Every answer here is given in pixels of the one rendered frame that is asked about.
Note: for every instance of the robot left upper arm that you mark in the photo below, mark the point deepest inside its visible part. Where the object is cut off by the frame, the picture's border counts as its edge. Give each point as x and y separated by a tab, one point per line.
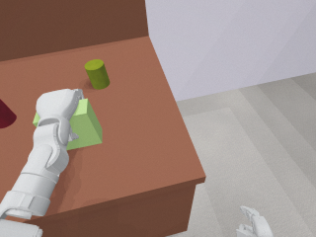
9	228

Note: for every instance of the robot left forearm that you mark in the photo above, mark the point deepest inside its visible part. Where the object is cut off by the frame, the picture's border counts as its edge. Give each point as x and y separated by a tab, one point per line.
32	191

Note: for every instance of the right robot hand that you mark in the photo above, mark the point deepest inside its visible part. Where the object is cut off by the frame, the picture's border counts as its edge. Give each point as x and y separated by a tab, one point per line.
259	227

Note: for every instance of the sponge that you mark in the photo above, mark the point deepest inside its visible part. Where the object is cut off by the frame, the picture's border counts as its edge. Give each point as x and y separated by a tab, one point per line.
84	123

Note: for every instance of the left robot hand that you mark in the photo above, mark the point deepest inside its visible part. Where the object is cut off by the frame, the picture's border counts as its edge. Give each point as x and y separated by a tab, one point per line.
60	103

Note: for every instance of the table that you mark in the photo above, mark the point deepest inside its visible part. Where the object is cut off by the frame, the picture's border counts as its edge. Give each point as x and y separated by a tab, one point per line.
141	180

